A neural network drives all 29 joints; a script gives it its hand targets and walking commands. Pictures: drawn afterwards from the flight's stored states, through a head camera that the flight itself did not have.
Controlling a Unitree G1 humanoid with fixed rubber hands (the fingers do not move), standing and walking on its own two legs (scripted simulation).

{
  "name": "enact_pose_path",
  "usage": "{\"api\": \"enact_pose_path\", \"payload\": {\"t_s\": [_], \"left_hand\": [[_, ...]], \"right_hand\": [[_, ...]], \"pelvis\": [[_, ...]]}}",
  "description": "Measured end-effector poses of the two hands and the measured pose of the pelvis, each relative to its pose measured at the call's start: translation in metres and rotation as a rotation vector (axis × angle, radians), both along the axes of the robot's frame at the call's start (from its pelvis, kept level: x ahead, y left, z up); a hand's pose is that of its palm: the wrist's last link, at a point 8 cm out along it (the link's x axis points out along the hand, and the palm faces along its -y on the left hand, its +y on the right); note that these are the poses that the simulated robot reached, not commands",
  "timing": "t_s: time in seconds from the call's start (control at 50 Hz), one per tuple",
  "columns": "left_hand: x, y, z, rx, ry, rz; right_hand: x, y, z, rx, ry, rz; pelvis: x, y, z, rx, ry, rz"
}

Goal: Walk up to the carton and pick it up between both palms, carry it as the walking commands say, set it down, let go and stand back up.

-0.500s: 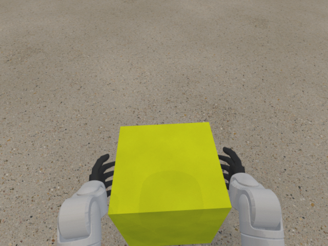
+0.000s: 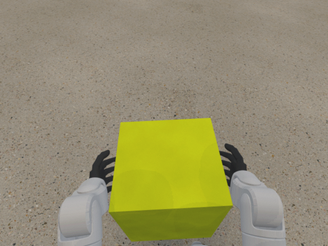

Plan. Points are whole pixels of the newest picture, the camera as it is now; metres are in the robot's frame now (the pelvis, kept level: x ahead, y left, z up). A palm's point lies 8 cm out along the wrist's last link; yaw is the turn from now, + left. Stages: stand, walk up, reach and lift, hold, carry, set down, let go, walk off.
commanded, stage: carry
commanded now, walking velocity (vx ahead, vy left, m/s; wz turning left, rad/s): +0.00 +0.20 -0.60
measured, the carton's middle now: (168, 183) +0.29 +0.00 +0.00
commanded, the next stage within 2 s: none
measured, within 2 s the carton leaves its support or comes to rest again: neither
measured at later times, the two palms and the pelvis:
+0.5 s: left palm (92, 188) +0.25 +0.17 +0.06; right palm (236, 233) +0.16 -0.12 +0.07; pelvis -0.05 +0.12 +0.00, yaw -17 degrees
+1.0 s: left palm (72, 202) +0.22 +0.20 +0.06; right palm out of the picture +0.04 -0.04 +0.06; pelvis -0.07 +0.24 +0.00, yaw -36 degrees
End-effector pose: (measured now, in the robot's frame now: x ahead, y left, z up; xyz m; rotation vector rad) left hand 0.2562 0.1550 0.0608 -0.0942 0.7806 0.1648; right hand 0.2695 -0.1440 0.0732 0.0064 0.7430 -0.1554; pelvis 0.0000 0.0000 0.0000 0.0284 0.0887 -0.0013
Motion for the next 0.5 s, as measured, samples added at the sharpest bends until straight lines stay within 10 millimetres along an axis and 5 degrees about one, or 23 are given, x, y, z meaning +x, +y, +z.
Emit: {"api": "enact_pose_path", "payload": {"t_s": [0.18,0.28,0.5], "left_hand": [[0.002,-0.003,0.007,0.033,-0.047,-0.088],[-0.002,-0.011,-0.003,0.036,0.021,-0.178],[-0.008,0.013,-0.004,0.014,-0.015,-0.357]], "right_hand": [[-0.025,-0.003,-0.005,0.041,-0.046,-0.095],[-0.057,-0.008,-0.017,0.046,0.021,-0.185],[-0.110,0.027,-0.005,0.025,-0.018,-0.367]], "pelvis": [[-0.013,0.022,-0.011,-0.028,-0.019,-0.126],[-0.028,0.040,-0.004,-0.008,-0.016,-0.169],[-0.053,0.117,-0.004,0.018,0.008,-0.304]]}}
